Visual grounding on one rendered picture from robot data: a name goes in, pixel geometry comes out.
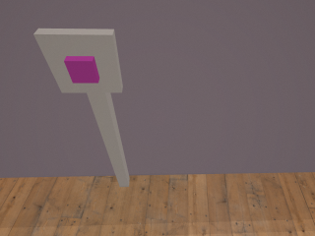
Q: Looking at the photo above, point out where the button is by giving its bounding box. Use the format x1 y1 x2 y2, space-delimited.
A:
64 56 99 84

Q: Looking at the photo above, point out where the panel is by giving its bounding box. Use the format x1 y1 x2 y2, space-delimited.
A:
33 29 130 187

